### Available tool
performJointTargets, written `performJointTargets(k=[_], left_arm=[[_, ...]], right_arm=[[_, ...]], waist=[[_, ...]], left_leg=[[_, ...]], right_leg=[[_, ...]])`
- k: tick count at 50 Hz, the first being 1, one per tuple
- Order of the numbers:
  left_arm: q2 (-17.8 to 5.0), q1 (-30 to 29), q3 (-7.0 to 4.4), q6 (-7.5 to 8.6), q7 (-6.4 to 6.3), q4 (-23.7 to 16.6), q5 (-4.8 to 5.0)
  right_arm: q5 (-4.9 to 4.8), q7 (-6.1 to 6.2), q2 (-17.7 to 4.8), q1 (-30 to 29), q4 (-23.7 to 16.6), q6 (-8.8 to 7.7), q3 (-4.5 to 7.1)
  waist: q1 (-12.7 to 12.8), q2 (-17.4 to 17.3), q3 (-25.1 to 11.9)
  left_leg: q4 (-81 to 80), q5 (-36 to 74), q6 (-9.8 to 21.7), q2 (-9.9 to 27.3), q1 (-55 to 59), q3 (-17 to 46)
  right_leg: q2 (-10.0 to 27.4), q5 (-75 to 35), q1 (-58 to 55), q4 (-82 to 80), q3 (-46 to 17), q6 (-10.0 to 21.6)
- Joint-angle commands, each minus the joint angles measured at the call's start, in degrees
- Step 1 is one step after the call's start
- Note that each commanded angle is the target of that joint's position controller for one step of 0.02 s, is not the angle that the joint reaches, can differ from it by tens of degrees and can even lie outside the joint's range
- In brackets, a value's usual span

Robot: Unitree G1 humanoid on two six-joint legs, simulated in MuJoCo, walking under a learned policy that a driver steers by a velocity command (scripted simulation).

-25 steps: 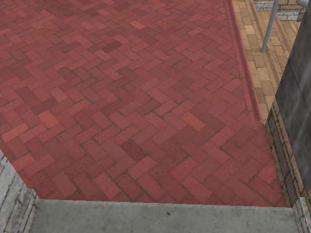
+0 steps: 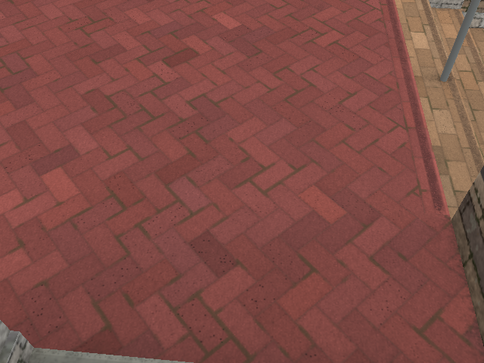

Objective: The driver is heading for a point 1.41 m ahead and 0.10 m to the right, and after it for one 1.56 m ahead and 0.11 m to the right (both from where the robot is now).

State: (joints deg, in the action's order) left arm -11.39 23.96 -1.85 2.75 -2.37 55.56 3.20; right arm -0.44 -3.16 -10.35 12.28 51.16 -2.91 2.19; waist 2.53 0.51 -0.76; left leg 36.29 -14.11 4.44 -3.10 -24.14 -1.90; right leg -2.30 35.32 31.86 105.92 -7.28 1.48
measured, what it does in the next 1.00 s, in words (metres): goes down: right foot 0.15 m lower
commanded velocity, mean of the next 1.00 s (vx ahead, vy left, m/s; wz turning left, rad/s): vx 0.50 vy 0.00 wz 0.00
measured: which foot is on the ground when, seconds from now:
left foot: down 0.00-0.46, up 0.48-1.00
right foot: up 0.00-0.44, down 0.46-1.00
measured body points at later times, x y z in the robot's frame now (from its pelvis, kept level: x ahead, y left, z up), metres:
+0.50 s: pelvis +0.28 -0.07 -0.14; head +0.30 -0.09 +0.31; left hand +0.49 +0.15 -0.22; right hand +0.21 -0.33 -0.28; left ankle +0.08 +0.09 -0.66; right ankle +0.35 -0.17 -0.87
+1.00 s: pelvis +0.57 -0.05 -0.22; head +0.59 -0.05 +0.23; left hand +0.48 +0.20 -0.35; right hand +0.83 -0.24 -0.29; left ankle +0.74 +0.08 -0.94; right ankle +0.35 -0.17 -0.87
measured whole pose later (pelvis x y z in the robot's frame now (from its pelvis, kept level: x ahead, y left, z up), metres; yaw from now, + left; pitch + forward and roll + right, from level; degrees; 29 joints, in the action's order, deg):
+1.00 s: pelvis +0.57 -0.05 -0.22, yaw -1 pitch +3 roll -3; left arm -11.1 29.8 -2.1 3.1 -3.2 54.8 1.7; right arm -1.0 -4.9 -13.1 -1.7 41.4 -5.3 2.9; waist 7.8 -3.9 -2.2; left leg 24.7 20.7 2.2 3.3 -32.1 3.4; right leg -3.5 47.7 5.7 50.1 -0.6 1.1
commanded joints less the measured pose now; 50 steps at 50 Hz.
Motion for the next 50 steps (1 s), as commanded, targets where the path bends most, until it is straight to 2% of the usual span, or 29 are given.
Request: performJointTargets(k=[1, 2, 3, 4, 6, 7, 8, 10, 13, 16, 20, 21, 23, 24, 25, 26, 27, 28, 29, 30, 31, 32, 34, 36, 37, 39, 41, 47, 50], left_arm=[[-6.84, -0.81, -2.09, 0.01, -1.19, -5.9, -2.21], [-6.08, 0.95, -2.61, 0.12, -0.75, -5.28, -2.32], [-4.79, 0.42, -2.85, 0.45, -0.54, -5.65, -2.7], [-3.45, -4.06, -2.64, 0.65, -0.21, -7.95, -3.83], [-2.28, -2.82, -2.26, 0.41, 1.02, -7.96, -3.5], [-2.44, -3.47, -2.2, 0.19, 1.59, -8.28, -3.31], [-4.86, -9.3, -3.03, 0.38, 2.08, -10.54, -2.9], [-5.45, -16.34, -3.09, 0.96, 2.98, -13.37, -3.59], [-2.6, -21.44, -2.15, 1.52, 4.84, -15.11, -4.35], [-1.7, -24.26, -1.48, 0.66, 5.67, -17.27, -3.15], [-3.58, -24.36, -1.53, 1.48, 6.68, -17.98, -1.78], [-4.79, -19.87, -2.18, 1.46, 6.3, -16.0, -1.88], [-9.35, 4.16, -4.43, 1.68, 5.47, -7.6, -4.03], [-9.92, 10.57, -3.54, 1.31, 6.05, -5.12, -4.18], [-12.18, 12.76, -3.99, 0.05, 5.89, -4.82, -1.58], [-16.13, 13.49, -5.19, -0.91, 5.69, -3.42, -0.6], [-8.8, 7.12, -3.03, -1.55, 4.94, -3.71, -1.22], [-9.21, -1.1, -2.68, -0.05, 4.41, -5.69, -3.17], [-6.69, -8.25, -1.58, 1.45, 4.87, -7.38, -3.89], [-1.89, -11.36, -0.16, 2.96, 5.19, -7.46, -3.63], [-1.32, -11.62, 0.14, 3.55, 5.32, -6.97, -3.78], [-3.08, -9.9, -0.08, 4.15, 4.33, -6.38, -3.15], [-6.11, -4.04, -1.02, 3.06, 1.79, -3.36, -3.34], [-7.72, -0.89, -1.67, 2.62, 1.64, -2.39, -4.18], [-6.59, 2.66, -1.6, 3.01, 1.45, -1.0, -2.84], [-4.48, 4.78, -0.83, 3.28, 0.56, -0.73, -1.59], [-4.45, 5.33, -0.69, 2.7, -0.27, -1.03, -2.23], [-5.88, 10.21, -1.52, 0.7, -0.79, -1.4, -1.61], [-5.85, 8.34, -1.66, -0.43, -1.34, -1.56, -1.34]], right_arm=[[1.47, 0.5, -4.24, 0.33, -2.65, -2.41, 0.25], [1.49, 0.27, -2.79, 1.18, -1.67, -2.79, -0.17], [0.63, 1.29, -3.6, 2.6, -0.93, -3.23, -0.13], [0.52, 2.65, -5.58, 5.6, 0.66, -2.92, 0.37], [1.78, 3.95, -7.63, 9.8, 2.55, -2.13, 0.79], [1.39, 3.95, -7.81, 10.14, 2.58, -2.14, 0.92], [-0.13, 4.27, -6.54, 14.67, 4.22, -2.56, 0.91], [-0.47, 4.47, -6.07, 17.13, 4.43, -2.65, 0.57], [-1.26, 5.96, -6.51, 14.81, 3.34, -1.85, 0.28], [-1.07, 6.36, -6.79, 17.03, 3.24, -0.18, 0.42], [-0.68, 7.65, -8.94, 17.78, 2.87, 1.84, 1.67], [-0.81, 7.43, -9.01, 17.34, 3.41, 2.0, 1.85], [-0.83, 5.55, -7.69, 16.91, 4.81, 0.67, 1.42], [-1.04, 4.17, -1.19, 24.78, 6.89, -0.89, 0.44], [-2.85, 3.51, -5.38, 28.38, 4.68, -2.97, 0.47], [-4.16, 3.92, -6.54, 21.28, -0.36, -3.82, 0.57], [-3.25, 5.53, -8.11, 8.78, -2.82, -2.25, 1.19], [-3.2, 6.72, -7.45, 6.5, -4.58, -1.27, 0.88], [-1.45, 7.12, -6.64, 6.63, -4.43, -0.13, 0.85], [-0.62, 6.49, -8.05, 10.19, -2.33, 0.03, 1.98], [-0.47, 5.99, -7.37, 11.83, -1.37, -0.01, 2.51], [-0.04, 5.94, -7.62, 9.2, -2.25, -0.4, 2.92], [1.9, 5.39, -3.44, 1.63, -5.74, -0.49, 2.03], [1.06, 3.67, -3.8, 4.67, -4.75, -0.23, 2.14], [0.2, 3.05, -6.65, -0.64, -6.91, -0.57, 3.12], [1.13, 1.78, -7.01, -9.37, -10.09, -1.68, 2.97], [1.52, 0.15, -3.65, -13.62, -10.38, -2.1, 1.84], [-1.0, -1.89, -3.53, -22.6, -14.82, -2.76, 0.68], [-0.72, -2.34, -4.51, -20.43, -13.46, -3.84, 0.54]], waist=[[0.98, 4.5, 1.05], [2.02, -1.19, 1.15], [2.38, -3.0, 3.12], [0.63, -6.52, 2.58], [1.29, -6.14, -3.01], [1.01, -4.76, -2.89], [-1.53, -3.39, -0.94], [-3.82, -3.65, 1.45], [-5.17, -2.84, 3.24], [-7.91, -3.93, 4.7], [-8.92, -5.28, 6.34], [-6.44, -4.07, 4.83], [3.82, 2.14, -4.33], [3.43, 16.67, -11.96], [3.3, 22.51, -19.93], [4.4, 22.37, -21.67], [3.13, 5.69, -7.25], [-0.62, 5.03, -3.54], [-3.95, -0.18, 0.34], [-6.72, -0.86, 1.37], [-7.69, 1.97, 0.87], [-6.93, 1.24, 3.5], [-4.95, 3.92, 0.59], [-5.35, 2.4, -2.46], [-3.13, 2.46, -0.24], [-1.02, 1.85, 2.47], [1.29, 1.04, 3.6], [6.5, 3.19, 8.73], [5.46, 3.1, 7.35]], left_leg=[[-15.49, 5.51, 11.96, 21.64, 8.08, 30.12], [-13.85, 9.93, 10.51, 18.38, 4.61, 24.88], [-16.15, 13.66, 9.31, 13.93, -0.34, 17.46], [-17.07, 19.55, 10.22, 13.61, 1.46, 16.82], [-12.95, 26.34, 11.54, 14.33, 4.03, 16.95], [-12.63, 24.88, 11.49, 14.63, 5.31, 16.77], [-10.84, 16.57, 10.11, 14.46, 12.47, 17.8], [-9.24, 10.69, 9.02, 14.97, 14.77, 19.68], [-6.25, -2.58, 6.28, 8.95, -2.74, 10.65], [1.48, -3.6, 6.63, 9.19, 0.47, 11.57], [13.14, 2.42, 6.09, 12.19, 12.89, 18.25], [18.79, 7.32, 5.57, 12.23, 13.67, 17.66], [49.31, 4.15, 1.56, 5.18, -1.18, 10.88], [77.01, -37.61, -1.8, -3.2, -23.95, 10.79], [85.33, -35.55, -3.67, -1.05, -32.69, 14.21], [84.64, -29.12, -5.11, -1.3, -39.75, 11.92], [78.91, -21.09, -4.58, 2.15, -44.1, 4.1], [73.56, -11.42, -3.1, 5.21, -40.36, 5.93], [69.7, -7.49, -2.84, 7.69, -34.69, 7.38], [55.08, 2.95, -0.82, 9.92, -28.67, 12.79], [50.58, 4.25, -0.66, 11.06, -25.74, 11.43], [36.51, 9.58, -2.33, 11.24, -22.38, 10.55], [27.16, 12.66, -5.05, 11.17, -19.65, 8.09], [26.64, 17.98, -4.23, 10.86, -21.99, 8.29], [19.29, 24.82, -3.03, 11.3, -30.04, 11.33], [6.22, 35.49, -1.55, 10.68, -28.79, 9.94], [-0.28, 45.97, -1.47, 7.25, -15.38, 5.32], [-10.28, 33.55, -2.79, 6.3, -21.9, 5.93], [-18.17, 33.78, -1.57, 8.42, -15.27, 5.98]], right_leg=[[7.86, -21.43, 18.46, -15.87, -3.79, 1.63], [8.98, -22.25, 16.52, -20.0, -3.17, 1.95], [10.01, -27.61, 12.34, -32.56, -1.65, 0.57], [10.06, -29.74, 12.81, -38.99, 0.36, -0.68], [9.86, -37.74, 9.51, -39.52, 1.07, -1.67], [10.03, -38.92, 11.1, -41.28, 1.03, -1.14], [11.18, -46.13, 19.62, -48.13, -2.53, 0.01], [10.68, -51.31, 23.69, -55.06, -2.35, 1.54], [5.69, -68.65, 1.03, -69.37, 3.95, 1.2], [4.32, -61.0, -0.13, -73.81, 4.37, 0.04], [8.03, -48.97, 2.6, -84.02, 1.52, 0.37], [8.56, -47.38, -2.63, -85.84, 3.01, 1.56], [8.74, -56.97, -35.22, -82.54, 5.87, 5.17], [16.26, -74.79, -56.99, -61.51, -0.27, 9.61], [22.43, -67.11, -61.36, -63.01, -13.25, 14.47], [28.8, -35.72, -60.36, -77.63, -28.15, 20.13], [23.43, -22.02, -47.93, -86.69, -25.16, 15.61], [25.7, -21.24, -35.46, -87.71, -27.1, 16.91], [25.33, -29.15, -24.08, -87.04, -26.84, 16.06], [19.76, -32.07, -16.42, -84.32, -17.81, 12.02], [16.72, -33.05, -13.15, -84.53, -14.07, 10.69], [13.72, -37.35, -9.26, -87.19, -8.24, 10.75], [13.57, -48.68, -12.22, -87.19, -7.32, 13.02], [14.86, -50.53, -18.61, -84.05, -7.37, 13.9], [14.02, -42.81, -25.29, -82.33, -7.77, 12.33], [12.18, -34.38, -24.52, -81.11, -5.72, 10.15], [9.16, -23.04, -13.99, -79.99, -2.03, 8.87], [11.17, -23.8, -27.03, -66.61, -7.65, 9.76], [10.73, -30.61, -29.74, -58.13, -7.27, 8.18]])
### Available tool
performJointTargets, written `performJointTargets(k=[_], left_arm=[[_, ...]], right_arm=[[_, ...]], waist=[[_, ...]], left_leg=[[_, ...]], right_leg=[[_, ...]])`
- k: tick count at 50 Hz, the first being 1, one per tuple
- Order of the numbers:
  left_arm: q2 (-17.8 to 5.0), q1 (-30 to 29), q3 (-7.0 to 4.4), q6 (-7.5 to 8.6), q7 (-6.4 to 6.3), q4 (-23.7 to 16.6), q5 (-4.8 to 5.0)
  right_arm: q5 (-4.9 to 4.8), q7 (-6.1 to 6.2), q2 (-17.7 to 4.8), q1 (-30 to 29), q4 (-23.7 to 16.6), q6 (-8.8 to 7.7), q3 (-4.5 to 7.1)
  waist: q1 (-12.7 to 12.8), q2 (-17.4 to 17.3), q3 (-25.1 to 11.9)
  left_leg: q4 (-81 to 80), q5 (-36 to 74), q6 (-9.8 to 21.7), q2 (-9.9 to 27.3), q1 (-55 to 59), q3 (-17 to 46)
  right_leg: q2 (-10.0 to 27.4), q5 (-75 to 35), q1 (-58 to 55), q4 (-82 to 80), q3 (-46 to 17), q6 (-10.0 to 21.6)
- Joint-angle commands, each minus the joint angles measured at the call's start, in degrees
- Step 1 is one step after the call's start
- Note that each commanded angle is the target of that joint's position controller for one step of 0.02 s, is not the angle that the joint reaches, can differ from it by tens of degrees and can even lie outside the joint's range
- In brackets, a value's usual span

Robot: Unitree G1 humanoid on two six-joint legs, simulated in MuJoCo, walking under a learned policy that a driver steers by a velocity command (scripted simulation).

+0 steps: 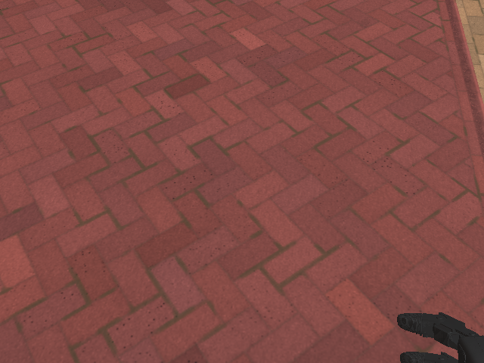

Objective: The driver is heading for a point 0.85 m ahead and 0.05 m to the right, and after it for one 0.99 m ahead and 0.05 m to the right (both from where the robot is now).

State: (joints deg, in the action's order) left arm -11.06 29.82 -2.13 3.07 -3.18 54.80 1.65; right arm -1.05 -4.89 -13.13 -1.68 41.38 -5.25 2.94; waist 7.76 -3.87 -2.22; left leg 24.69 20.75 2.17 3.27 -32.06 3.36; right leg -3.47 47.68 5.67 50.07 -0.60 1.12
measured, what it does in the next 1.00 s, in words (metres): goes down: left foot 0.15 m lower, then right foot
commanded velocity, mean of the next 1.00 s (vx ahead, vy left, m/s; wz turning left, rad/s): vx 0.50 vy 0.00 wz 0.00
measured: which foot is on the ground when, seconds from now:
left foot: up 0.00-0.04, down 0.06-0.54, up 0.56-1.00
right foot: down 0.00-0.06, up 0.08-0.52, down 0.54-1.00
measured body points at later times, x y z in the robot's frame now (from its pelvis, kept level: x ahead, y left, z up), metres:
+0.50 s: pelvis +0.31 +0.03 -0.07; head +0.34 +0.03 +0.38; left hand +0.57 +0.24 -0.14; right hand +0.26 -0.23 -0.21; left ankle +0.17 +0.13 -0.80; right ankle +0.47 -0.08 -0.79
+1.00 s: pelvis +0.57 +0.03 -0.06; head +0.60 +0.03 +0.39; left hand +0.55 +0.30 -0.19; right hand +0.79 -0.19 -0.16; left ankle +0.75 +0.19 -0.77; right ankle +0.47 -0.08 -0.80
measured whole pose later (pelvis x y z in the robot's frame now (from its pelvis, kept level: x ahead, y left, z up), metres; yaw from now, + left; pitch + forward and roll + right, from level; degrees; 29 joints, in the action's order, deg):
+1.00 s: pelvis +0.57 +0.03 -0.06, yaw +1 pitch +3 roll -1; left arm -14.0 22.8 -3.6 4.5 0.2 52.0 1.1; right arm -0.8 -1.2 -13.8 1.2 45.9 -3.9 3.0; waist 5.0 -2.3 0.1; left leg 32.2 2.4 0.7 4.2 -35.5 1.7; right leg -2.8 16.4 0.6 14.3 0.9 2.1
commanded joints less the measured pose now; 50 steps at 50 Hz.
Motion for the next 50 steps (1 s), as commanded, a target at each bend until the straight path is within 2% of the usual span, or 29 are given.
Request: performJointTargets(k=[1, 2, 3, 4, 5, 6, 7, 8, 9, 10, 11, 12, 13, 15, 19, 22, 24, 26, 27, 28, 29, 30, 31, 33, 35, 37, 40, 44, 50], left_arm=[[-7.62, 2.41, -1.8, -0.91, 0.07, -0.52, -0.21], [-8.03, 1.14, -1.84, -0.72, 0.9, -0.54, -0.93], [-6.14, 0.77, -1.84, 0.58, 2.36, 0.61, -1.35], [-0.03, 6.3, -0.15, 2.38, 3.35, 1.15, -0.28], [-6.66, 9.03, -0.62, 4.36, 3.66, -0.78, 1.85], [-6.87, 3.25, -0.57, 5.05, 3.31, -4.98, 2.99], [-8.12, -5.59, -0.67, 4.25, 1.97, -7.34, 2.46], [-7.54, -8.87, -0.75, 3.3, 0.92, -8.25, 1.52], [-6.51, -8.63, -0.69, 2.19, 0.25, -8.78, 0.08], [-6.89, -8.65, -1.41, 1.69, 0.3, -8.23, -0.8], [-4.67, -9.88, -1.45, 1.2, 0.69, -8.43, -1.33], [-3.83, -10.6, -1.59, 1.36, 0.83, -8.98, -1.65], [-4.29, -13.83, -1.77, 1.78, 1.13, -10.28, -1.92], [-2.46, -19.1, -1.23, 2.31, 1.96, -12.65, -2.2], [-2.16, -27.64, -0.78, 1.43, 3.46, -15.01, -1.11], [-3.24, -34.89, -0.85, 1.86, 4.54, -18.03, -0.81], [-4.12, -35.98, -0.94, 2.6, 5.22, -18.83, -1.01], [-6.53, -29.28, -2.14, 2.83, 5.26, -17.39, -1.33], [-9.94, -18.02, -3.61, 2.86, 4.98, -14.53, -1.67], [-15.82, -7.66, -5.1, 2.67, 4.45, -12.98, -2.49], [-15.59, -3.33, -4.98, 2.14, 4.66, -11.35, -1.45], [-12.26, -6.71, -4.01, 1.89, 4.42, -12.04, -1.13], [-10.76, -12.88, -3.37, 1.82, 4.22, -12.96, -0.99], [-8.08, -18.8, -2.54, 2.21, 4.7, -13.57, -1.9], [-7.18, -19.57, -2.46, 2.86, 5.04, -12.93, -1.92], [-8.5, -18.29, -2.84, 3.1, 4.61, -11.92, -1.83], [-9.89, -14.19, -3.19, 2.74, 3.57, -9.9, -1.55], [-10.82, -10.31, -3.23, 2.73, 3.25, -7.58, -0.86], [-12.46, -5.87, -3.63, 1.64, 3.02, -4.36, -0.3]], right_arm=[[0.09, -0.44, -2.86, -2.58, -2.51, -1.41, 0.31], [0.36, 0.09, -5.02, 7.78, 0.93, -0.98, 1.55], [0.57, 0.88, -7.17, 23.0, 5.81, -0.18, 3.2], [2.04, 1.31, -10.66, 33.62, 9.48, 0.62, 2.84], [0.99, 1.35, -12.65, 35.04, 9.49, 0.75, 3.35], [-0.29, 1.82, -16.28, 34.73, 11.31, 1.29, 4.68], [0.36, 2.95, -10.54, 28.83, 9.09, 1.72, 3.09], [1.09, 3.25, -8.65, 20.96, 7.02, 1.61, 2.3], [1.61, 3.16, -8.62, 17.22, 6.27, 0.64, 1.89], [1.67, 2.88, -5.32, 13.4, 6.05, -0.58, 0.84], [1.83, 2.97, -3.38, 12.6, 6.96, -1.03, 0.06], [1.72, 3.34, -3.38, 13.28, 7.42, -1.01, -0.05], [2.09, 4.11, -4.09, 15.2, 7.76, -1.05, 0.07], [1.23, 5.5, -5.72, 17.25, 8.64, -0.58, 0.59], [-0.75, 5.94, -7.83, 23.4, 10.86, 0.26, 1.43], [-0.86, 6.05, -7.11, 28.07, 12.74, 0.96, 1.29], [-0.26, 5.99, -8.64, 28.47, 12.93, 1.62, 1.76], [-0.17, 5.67, -9.4, 26.55, 12.35, 1.9, 1.8], [0.3, 5.5, -8.84, 24.43, 11.11, 1.71, 1.46], [1.02, 5.1, -4.56, 27.94, 9.81, 0.65, 0.03], [0.85, 4.27, -3.34, 31.28, 10.61, -0.7, -0.71], [-0.56, 4.11, -8.98, 26.11, 9.82, -1.17, 1.05], [-0.8, 4.48, -9.83, 20.28, 7.92, -1.08, 1.44], [0.5, 5.37, -7.65, 17.8, 7.45, 0.03, 1.72], [0.67, 5.64, -5.22, 20.05, 7.93, 1.25, 1.64], [0.75, 5.83, -4.67, 18.41, 7.32, 1.64, 1.79], [1.19, 5.68, -4.32, 11.34, 5.02, 1.25, 1.72], [0.77, 4.74, -3.53, 3.99, 2.85, 0.86, 1.13], [-0.05, 3.03, -4.58, -4.13, -1.16, -0.03, 0.48]], waist=[[-1.82, 7.07, 6.56], [-7.12, 5.2, 1.93], [-14.05, 3.82, -4.26], [-15.31, -9.78, -15.02], [-15.35, -13.8, -24.57], [-15.0, -15.04, -26.01], [-13.96, -2.48, -19.64], [-11.67, 3.12, -11.22], [-8.33, 5.07, -8.41], [-5.5, 6.81, -3.71], [-4.17, 4.02, 1.52], [-4.11, 1.28, 2.74], [-5.04, -0.56, 2.66], [-6.05, -3.06, 1.42], [-9.58, -0.42, 1.69], [-11.83, 1.35, 5.18], [-11.69, 0.48, 5.12], [-7.16, -0.15, 0.41], [-2.19, 0.6, -6.18], [-0.52, 9.58, -16.79], [-0.65, 18.06, -24.08], [-0.61, 13.96, -16.18], [-2.26, 10.34, -7.19], [-6.46, 6.29, -0.47], [-8.97, 7.88, -0.62], [-9.38, 8.08, 0.03], [-7.79, 7.03, 1.69], [-5.49, 7.69, 3.33], [-3.44, 8.62, 6.16]], left_leg=[[-6.45, -2.82, 1.78, 1.09, 1.2, -1.06], [-5.81, -3.17, 3.27, -0.89, 16.23, -3.86], [-0.73, 2.34, 6.1, 2.9, 40.12, -0.63], [18.65, 25.65, 11.34, 13.05, 65.94, 6.32], [19.74, 24.86, 16.83, 18.69, 71.06, 18.86], [8.23, -6.36, 20.95, 22.51, 69.4, 29.85], [-1.27, -28.94, 18.1, 19.13, 60.1, 29.97], [-5.87, -32.43, 18.2, 19.91, 46.35, 31.99], [-6.24, -28.45, 19.24, 21.3, 35.89, 35.43], [-5.65, -23.37, 15.83, 18.01, 25.32, 28.44], [-7.3, -16.96, 13.04, 12.81, 15.04, 18.75], [-8.67, -14.56, 11.61, 9.2, 12.01, 13.02], [-9.82, -9.18, 11.45, 8.08, 11.04, 10.18], [-9.93, -2.01, 10.56, 5.32, 11.67, 4.94], [-10.86, -7.27, 9.18, 7.25, 20.16, 4.97], [-9.2, -12.55, 8.78, 9.62, 29.07, 6.9], [-6.47, -9.29, 8.29, 10.08, 32.79, 6.9], [1.45, 5.06, 6.63, 7.87, 30.91, 4.47], [12.83, 7.01, 4.83, 5.15, 23.64, 2.2], [34.74, -12.84, 1.23, -1.72, 3.16, -1.67], [46.85, -52.86, -0.09, -6.22, -7.25, 2.61], [50.87, -52.09, 0.15, -3.22, -13.97, 4.07], [48.89, -46.24, 0.29, -0.5, -15.3, 1.84], [42.17, -39.5, -0.06, 2.86, -8.73, 0.92], [38.95, -36.86, -0.28, 3.89, -3.22, 0.84], [35.05, -32.7, -1.01, 4.07, -4.41, 0.36], [25.56, -23.19, -2.19, 4.17, -8.19, 0.13], [13.83, -14.53, -2.23, 2.28, -5.33, -1.13], [5.2, -21.41, -0.41, 0.35, -5.0, -2.31]], right_leg=[[11.61, -49.23, -1.04, 1.99, -12.89, 8.26], [9.66, -55.08, 3.98, 11.34, -10.81, 7.38], [6.07, -46.96, 19.0, 28.5, -9.92, 4.59], [-1.26, 1.77, 40.94, 56.91, -8.46, 0.93], [-0.43, 0.05, 46.88, 64.15, -14.32, -0.85], [1.5, -4.82, 55.13, 63.05, -11.33, -2.01], [6.21, -13.49, 56.77, 53.45, -5.17, -1.88], [6.88, -19.81, 54.78, 53.75, -2.7, -1.74], [8.48, -20.88, 50.97, 54.43, -3.04, -2.15], [11.09, -29.94, 46.63, 41.93, -7.34, -0.45], [11.53, -32.98, 41.25, 31.95, -6.79, -0.77], [11.81, -35.09, 37.94, 21.98, -5.89, -1.37], [11.42, -38.98, 35.61, 15.02, -4.76, -2.06], [9.87, -47.57, 29.85, 0.66, -2.28, -2.41], [6.59, -54.38, 27.42, -12.84, -0.52, -1.43], [6.13, -50.22, 32.94, -17.23, -0.69, 0.62], [4.95, -44.75, 31.48, -19.9, 0.64, 2.48], [1.96, -44.01, 16.93, -22.36, 3.3, 4.7], [4.57, -49.28, 0.16, -19.66, -0.23, 7.49], [18.62, -51.26, -25.29, -18.65, -18.99, 15.2], [26.98, -42.12, -32.58, -26.94, -39.29, 20.18], [25.02, -35.1, -27.79, -29.65, -36.84, 17.7], [22.85, -37.1, -17.37, -31.74, -28.94, 15.39], [18.29, -44.57, -1.38, -36.23, -19.7, 13.07], [16.12, -46.42, 4.49, -39.38, -15.39, 12.63], [15.46, -48.95, 5.62, -41.13, -12.08, 12.84], [15.0, -50.83, 3.75, -42.04, -9.34, 12.03], [13.6, -48.96, 2.99, -41.74, -5.76, 10.22], [17.59, -49.4, -5.44, -37.33, -7.39, 9.63]])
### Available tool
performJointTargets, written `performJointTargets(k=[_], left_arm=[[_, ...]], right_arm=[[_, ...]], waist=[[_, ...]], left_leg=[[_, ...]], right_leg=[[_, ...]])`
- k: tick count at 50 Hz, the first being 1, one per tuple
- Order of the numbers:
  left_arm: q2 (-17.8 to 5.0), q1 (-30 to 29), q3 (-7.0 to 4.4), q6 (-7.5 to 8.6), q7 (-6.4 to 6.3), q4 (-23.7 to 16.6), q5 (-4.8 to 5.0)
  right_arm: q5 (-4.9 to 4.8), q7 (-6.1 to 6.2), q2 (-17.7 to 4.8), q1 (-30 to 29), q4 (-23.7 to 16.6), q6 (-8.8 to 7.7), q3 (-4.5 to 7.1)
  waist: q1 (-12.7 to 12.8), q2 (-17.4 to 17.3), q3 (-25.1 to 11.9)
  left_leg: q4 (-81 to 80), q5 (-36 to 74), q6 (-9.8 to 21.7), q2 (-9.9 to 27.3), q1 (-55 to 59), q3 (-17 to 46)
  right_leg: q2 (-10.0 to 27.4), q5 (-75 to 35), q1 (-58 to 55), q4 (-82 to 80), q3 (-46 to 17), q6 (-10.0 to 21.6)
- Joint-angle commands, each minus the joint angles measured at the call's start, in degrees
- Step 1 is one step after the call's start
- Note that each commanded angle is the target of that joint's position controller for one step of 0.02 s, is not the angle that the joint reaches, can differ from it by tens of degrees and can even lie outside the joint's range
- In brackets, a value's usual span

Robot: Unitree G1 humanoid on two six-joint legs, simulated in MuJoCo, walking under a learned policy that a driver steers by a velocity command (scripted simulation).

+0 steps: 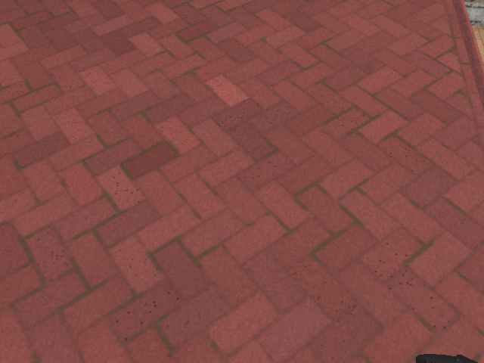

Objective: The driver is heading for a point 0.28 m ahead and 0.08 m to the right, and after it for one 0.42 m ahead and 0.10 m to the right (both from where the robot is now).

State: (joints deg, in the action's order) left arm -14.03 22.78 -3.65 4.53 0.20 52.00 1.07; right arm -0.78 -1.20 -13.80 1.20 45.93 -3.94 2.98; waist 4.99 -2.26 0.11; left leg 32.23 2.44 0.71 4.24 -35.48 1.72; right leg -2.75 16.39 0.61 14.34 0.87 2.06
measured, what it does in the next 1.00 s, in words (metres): walks ahead: left foot, then right foot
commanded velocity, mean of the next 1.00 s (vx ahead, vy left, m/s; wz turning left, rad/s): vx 0.33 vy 0.00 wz -0.15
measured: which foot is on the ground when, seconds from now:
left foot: up 0.00-0.06, down 0.08-0.64, up 0.66-0.96, down 0.98-1.00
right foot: down 0.00-0.10, up 0.12-0.60, down 0.62-1.00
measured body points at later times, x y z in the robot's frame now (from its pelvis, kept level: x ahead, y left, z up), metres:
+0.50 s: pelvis +0.26 +0.05 +0.00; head +0.28 +0.05 +0.45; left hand +0.45 +0.28 -0.11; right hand +0.25 -0.23 -0.13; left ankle +0.18 +0.14 -0.74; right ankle +0.43 -0.14 -0.68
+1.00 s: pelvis +0.40 +0.01 -0.01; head +0.41 +0.01 +0.44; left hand +0.58 +0.22 -0.13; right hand +0.44 -0.27 -0.14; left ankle +0.45 +0.15 -0.74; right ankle +0.45 -0.10 -0.74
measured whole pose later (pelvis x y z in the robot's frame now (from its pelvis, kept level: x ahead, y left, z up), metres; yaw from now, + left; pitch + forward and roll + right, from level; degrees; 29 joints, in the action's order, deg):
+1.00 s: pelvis +0.40 +0.01 -0.01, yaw -10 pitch +1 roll -2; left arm -12.2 7.3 -1.9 0.9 -0.3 49.0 -1.1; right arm 1.2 2.2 -14.3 10.8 53.5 0.9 2.6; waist -0.6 -1.2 0.3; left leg 32.9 -14.7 -1.8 4.5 -18.5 1.6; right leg -3.3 8.5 20.0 27.7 2.6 2.7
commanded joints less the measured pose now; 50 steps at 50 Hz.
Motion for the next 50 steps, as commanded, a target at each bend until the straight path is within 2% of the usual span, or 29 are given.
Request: performJointTargets(k=[1, 3, 4, 5, 6, 7, 8, 9, 11, 13, 16, 22, 24, 27, 29, 30, 31, 32, 33, 34, 35, 36, 37, 38, 40, 43, 45, 48, 50], left_arm=[[-9.73, 1.11, -2.18, 0.0, -0.5, -1.28, 0.3], [-10.53, -1.0, -2.3, -0.45, -0.75, -1.45, 0.41], [-9.22, -1.53, -1.76, -0.56, -0.84, -1.9, 0.08], [-6.67, -1.54, -0.57, -0.38, -1.01, -3.8, -1.37], [-0.72, 5.66, 1.0, 0.85, -0.47, -3.75, -0.51], [-7.49, 1.86, -0.49, 1.71, -0.33, -3.3, 0.57], [-9.5, -3.31, -1.09, 2.13, -0.21, -4.87, 1.26], [-8.53, -5.76, -1.01, 2.02, -0.56, -5.16, 0.83], [-6.86, -5.73, -1.34, 0.85, -0.72, -5.11, 0.22], [-4.9, -4.43, -1.2, -0.48, -0.67, -4.55, 0.61], [-4.73, -8.05, -1.44, -1.34, -0.82, -5.78, 0.5], [-3.68, -16.62, -0.89, -0.94, 0.5, -8.73, 0.09], [-2.19, -20.7, -0.11, -0.77, 1.07, -10.78, -0.66], [-1.79, -23.02, 0.32, -0.46, 2.24, -12.95, -1.01], [-4.09, -19.8, -0.34, -0.22, 2.72, -12.92, -1.22], [-5.84, -14.58, -1.12, -0.02, 2.73, -11.54, -1.44], [-8.4, -8.6, -2.21, 0.22, 2.29, -9.76, -1.6], [-13.05, -1.52, -3.1, -0.08, 1.2, -8.36, -2.8], [-13.73, -3.08, -2.12, -0.48, 0.66, -8.41, -3.43], [-9.22, -1.08, -1.25, -0.96, 0.89, -8.69, -2.43], [-8.47, -6.29, -0.95, -1.19, 0.9, -9.36, -1.6], [-6.74, -11.07, -0.46, -1.29, 0.83, -9.77, -1.15], [-5.17, -14.31, 0.12, -1.36, 0.75, -10.04, -1.25], [-5.38, -16.59, 0.04, -1.5, 0.76, -10.03, -1.89], [-6.34, -18.75, -0.41, -1.72, 0.63, -9.98, -2.94], [-6.17, -18.54, -0.35, -1.94, -0.07, -8.91, -2.83], [-6.03, -18.75, -0.17, -2.47, -0.51, -8.11, -2.58], [-4.4, -19.09, 0.56, -3.13, -0.77, -6.73, -1.85], [-3.24, -15.98, 0.95, -3.22, -0.76, -5.11, -2.08]], right_arm=[[-0.36, -0.89, -4.62, -6.35, -5.79, -1.66, 0.55], [-0.14, -0.91, -7.0, 0.73, -3.98, -2.1, 1.69], [0.17, -0.51, -9.95, 10.16, -1.09, -2.17, 3.09], [0.88, 0.07, -14.88, 21.49, 0.81, -2.07, 4.24], [0.84, -0.52, -16.9, 22.67, 1.83, -1.81, 4.51], [0.09, -0.54, -11.31, 21.39, 1.28, -1.68, 3.06], [0.04, -0.37, -9.02, 16.91, 0.35, -1.67, 2.26], [0.49, -0.43, -8.24, 13.09, -0.44, -1.64, 1.88], [1.48, -0.54, -5.71, 10.14, -0.44, -1.98, 1.19], [1.48, -0.5, -5.65, 10.58, 0.51, -2.59, 1.38], [1.77, 0.32, -7.45, 12.64, 2.22, -2.87, 2.0], [1.53, 1.64, -8.45, 13.88, 3.42, -2.54, 1.79], [1.19, 1.98, -8.45, 15.92, 4.77, -1.85, 1.57], [0.62, 2.2, -9.5, 18.41, 6.3, -0.22, 1.51], [0.05, 2.45, -11.25, 17.01, 6.23, 0.49, 1.92], [-0.29, 2.66, -11.68, 15.58, 6.0, 0.83, 2.06], [-0.25, 2.67, -11.56, 15.54, 5.93, 0.97, 1.99], [1.37, 2.6, -9.58, 16.18, 4.21, 0.21, 1.1], [2.08, 1.07, -2.03, 26.19, 5.47, -0.52, -1.52], [0.4, 0.47, -7.14, 25.26, 7.92, -0.68, -0.14], [-1.23, 0.48, -8.8, 18.66, 5.52, -0.34, 0.36], [-0.9, 1.28, -7.93, 14.72, 4.67, 0.31, 0.28], [-0.07, 2.11, -7.86, 13.53, 4.88, 1.41, 0.65], [0.24, 2.61, -7.2, 14.97, 5.12, 2.71, 0.73], [0.52, 3.4, -4.94, 17.64, 6.06, 4.07, 0.44], [0.95, 3.96, -4.93, 16.57, 6.31, 4.78, 0.48], [1.02, 3.89, -5.49, 14.75, 6.2, 5.11, 0.72], [1.99, 3.48, -4.9, 14.17, 6.63, 4.79, 0.72], [2.69, 3.48, -7.66, 13.67, 5.84, 4.3, 0.84]], waist=[[-1.28, 7.51, 3.45], [-5.71, 8.07, -0.73], [-9.58, 6.76, -7.01], [-13.07, -1.34, -16.54], [-9.16, -16.62, -22.69], [-10.98, -9.69, -18.7], [-10.46, -6.49, -11.2], [-8.63, -1.58, -7.23], [-5.6, -2.28, -3.77], [-4.6, -2.65, -2.78], [-5.05, -1.09, -0.15], [-7.51, -0.91, 2.32], [-8.62, 0.02, 4.43], [-8.96, -1.0, 3.45], [-6.37, -3.26, 0.62], [-3.29, -3.54, -2.16], [-0.26, -1.62, -5.68], [1.35, 4.29, -13.86], [-4.41, 16.03, -23.76], [-0.96, 8.86, -29.82], [-1.31, 8.16, -20.97], [-2.68, 4.19, -13.72], [-4.3, 3.03, -9.24], [-6.62, 5.07, -7.47], [-8.19, 8.04, -7.03], [-7.4, 8.85, -8.86], [-6.84, 9.29, -7.69], [-7.8, 8.37, -4.02], [-6.21, 3.48, -0.06]], left_leg=[[-3.5, -5.47, 1.88, -1.04, 0.12, -1.08], [-6.3, -7.07, 4.04, -3.78, 11.72, -3.76], [-5.26, -5.24, 6.04, -3.21, 25.81, -3.02], [-3.62, -1.44, 10.29, 9.08, 44.03, 11.11], [-10.94, -12.27, 18.87, 19.09, 59.54, 36.54], [-13.79, -18.9, 16.86, 17.3, 56.61, 36.44], [-14.83, -16.79, 14.36, 15.31, 49.06, 27.92], [-16.2, -11.22, 13.13, 13.07, 41.05, 22.19], [-19.77, -5.28, 11.82, 10.07, 31.9, 14.56], [-22.34, -2.08, 11.8, 9.32, 28.65, 10.03], [-24.26, 3.11, 11.38, 9.45, 28.54, 4.66], [-25.85, 4.54, 7.8, 7.49, 30.46, -5.27], [-23.69, 13.31, 7.48, 7.64, 31.76, -7.14], [-17.78, 24.56, 7.48, 9.12, 36.75, -7.63], [-11.52, 34.78, 6.7, 9.61, 39.59, -6.82], [-5.73, 37.84, 5.51, 8.66, 40.22, -7.03], [3.48, 34.53, 3.34, 5.92, 37.94, -8.64], [19.05, 13.93, 0.67, 2.57, 24.78, -9.32], [38.76, -41.86, -2.77, -6.01, 6.47, -4.91], [42.11, -44.03, -2.64, -4.3, 7.2, 5.54], [41.07, -41.37, -2.57, -1.84, 3.25, 3.92], [36.96, -37.88, -2.78, -0.14, 1.87, 2.26], [33.03, -34.96, -3.29, 1.17, 4.21, 2.04], [29.38, -32.28, -3.7, 1.7, 9.92, 1.63], [22.57, -29.32, -4.45, 0.47, 16.12, -0.31], [14.43, -22.69, -4.12, 0.53, 19.86, -0.4], [10.36, -19.02, -3.51, 0.3, 21.72, -0.69], [-0.33, -13.85, -1.76, -1.13, 26.73, -2.42], [-8.5, -12.73, 0.99, 4.02, 25.34, 3.48]], right_leg=[[17.48, -20.18, -1.68, -0.29, -9.23, 8.25], [15.89, -34.88, -1.98, 7.5, -7.28, 6.58], [12.78, -38.89, 2.28, 18.18, -4.63, 4.95], [8.52, -21.65, 14.91, 37.73, -1.21, 2.53], [-0.52, 15.22, 36.19, 53.84, -3.35, -0.35], [2.72, 16.04, 42.27, 59.62, -8.55, 0.14], [5.36, 10.55, 44.73, 59.46, -7.15, 0.83], [8.04, 5.46, 42.26, 56.84, -5.69, 0.64], [10.67, 0.37, 37.12, 52.35, -5.92, 0.32], [11.05, -1.63, 35.55, 50.48, -6.07, -0.19], [10.32, -8.41, 40.33, 45.58, -8.08, -1.21], [8.39, -23.28, 39.43, 29.53, -4.87, -1.11], [7.47, -23.27, 38.22, 23.88, -2.53, -0.75], [5.26, -18.87, 35.7, 19.29, 0.54, 0.1], [2.82, -13.69, 30.63, 17.36, 1.71, 1.84], [1.25, -14.69, 24.67, 14.21, 2.37, 2.98], [0.87, -25.58, 15.02, 9.07, 1.91, 4.54], [10.96, -54.53, -3.84, 15.43, -8.51, 8.29], [27.72, -75.84, -22.55, 18.6, -27.98, 21.51], [26.0, -68.76, -20.24, 16.62, -28.49, 21.62], [22.97, -60.03, -13.06, 13.76, -21.41, 18.7], [19.74, -50.26, -4.32, 10.79, -17.81, 15.79], [18.11, -43.23, 4.37, 7.85, -15.25, 14.27], [16.46, -37.82, 12.33, 5.07, -12.83, 13.15], [14.69, -32.1, 19.2, 2.34, -9.9, 12.9], [14.26, -20.25, 20.08, 0.72, -9.13, 12.12], [13.75, -6.2, 21.5, -0.72, -9.59, 10.72], [10.98, 10.78, 24.65, 0.08, -9.14, 6.28], [7.23, 12.96, 24.82, 5.18, -7.23, 1.49]])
